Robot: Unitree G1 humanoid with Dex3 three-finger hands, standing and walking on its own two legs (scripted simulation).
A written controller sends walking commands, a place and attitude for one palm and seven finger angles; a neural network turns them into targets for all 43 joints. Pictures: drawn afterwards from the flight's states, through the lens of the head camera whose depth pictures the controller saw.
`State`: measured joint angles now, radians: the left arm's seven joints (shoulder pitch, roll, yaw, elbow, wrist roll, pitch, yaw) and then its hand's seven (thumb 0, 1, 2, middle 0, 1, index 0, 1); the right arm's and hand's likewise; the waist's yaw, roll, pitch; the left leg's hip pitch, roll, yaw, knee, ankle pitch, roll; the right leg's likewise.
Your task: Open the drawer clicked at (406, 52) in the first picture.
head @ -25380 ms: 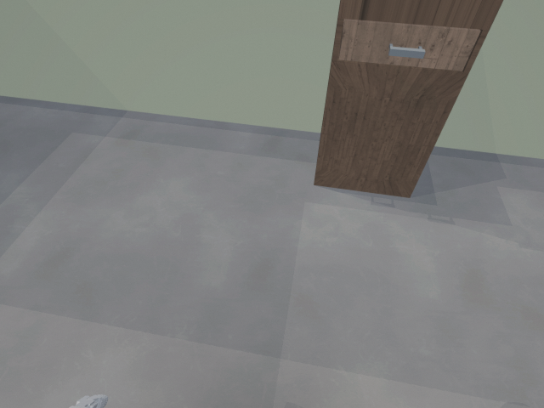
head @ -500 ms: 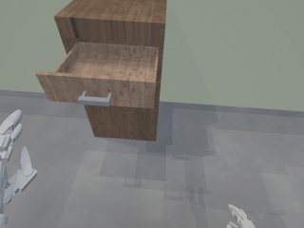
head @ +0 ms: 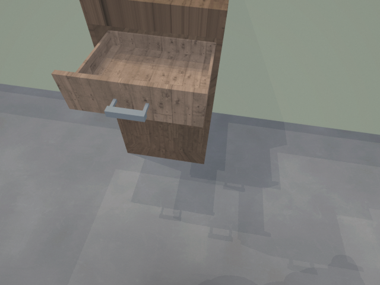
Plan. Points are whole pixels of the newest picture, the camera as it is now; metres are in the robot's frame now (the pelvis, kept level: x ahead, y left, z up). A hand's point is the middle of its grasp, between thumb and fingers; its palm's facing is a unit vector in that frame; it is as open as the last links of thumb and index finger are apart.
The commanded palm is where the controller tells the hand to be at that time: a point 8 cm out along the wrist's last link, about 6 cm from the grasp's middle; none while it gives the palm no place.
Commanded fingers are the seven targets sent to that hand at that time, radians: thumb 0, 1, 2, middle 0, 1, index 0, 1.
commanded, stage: let the arm hang, fingers relaxed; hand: left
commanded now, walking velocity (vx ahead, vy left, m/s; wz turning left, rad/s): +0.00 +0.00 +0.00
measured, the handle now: (128, 109) +0.57 +0.23 -0.02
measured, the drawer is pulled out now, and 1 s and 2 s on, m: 0.30 0.30 0.30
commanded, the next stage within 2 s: look to check the result in 0.64 s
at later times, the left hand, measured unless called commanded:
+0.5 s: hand out of the picture +0.01 +0.17 -0.17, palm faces +0.03 -0.98 -0.18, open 7.3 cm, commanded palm none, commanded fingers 0.00 0.90 0.90 -0.20 -0.30 -0.20 -0.30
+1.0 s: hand out of the picture +0.00 +0.17 -0.17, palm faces +0.02 -0.98 -0.18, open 7.4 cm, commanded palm none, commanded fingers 0.00 0.90 0.90 -0.20 -0.30 -0.20 -0.30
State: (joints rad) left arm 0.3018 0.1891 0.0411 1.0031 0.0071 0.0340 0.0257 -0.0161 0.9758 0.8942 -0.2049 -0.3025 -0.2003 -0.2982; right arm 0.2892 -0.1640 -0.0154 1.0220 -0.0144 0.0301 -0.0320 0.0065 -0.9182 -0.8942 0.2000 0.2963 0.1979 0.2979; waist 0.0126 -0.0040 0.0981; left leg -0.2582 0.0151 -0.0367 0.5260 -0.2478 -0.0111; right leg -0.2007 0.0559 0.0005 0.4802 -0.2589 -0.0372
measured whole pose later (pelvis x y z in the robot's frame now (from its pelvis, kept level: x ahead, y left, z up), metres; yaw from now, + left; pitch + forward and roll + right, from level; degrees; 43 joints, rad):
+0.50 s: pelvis +0.01 +0.01 +0.01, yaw -1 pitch -2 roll +0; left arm 0.27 0.12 0.02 1.13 0.01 0.01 0.04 0.01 0.93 0.90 -0.20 -0.30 -0.20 -0.30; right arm 0.29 -0.11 -0.01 1.13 -0.01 0.01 -0.04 0.01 -0.92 -0.89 0.20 0.30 0.20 0.30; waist 0.00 0.01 0.06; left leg -0.17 0.00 0.00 0.44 -0.23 0.01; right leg -0.14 0.04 0.03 0.42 -0.24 -0.02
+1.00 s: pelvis +0.02 +0.01 +0.01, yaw -2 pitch -2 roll +0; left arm 0.30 0.12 0.01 1.14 0.00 0.00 0.04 0.01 0.91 0.90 -0.20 -0.30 -0.20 -0.30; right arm 0.29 -0.11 -0.01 1.13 -0.01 0.00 -0.05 0.00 -0.91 -0.89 0.20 0.30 0.20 0.30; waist 0.00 0.01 0.07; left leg -0.16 0.00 0.01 0.43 -0.23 0.00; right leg -0.13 0.04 0.04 0.41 -0.25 -0.02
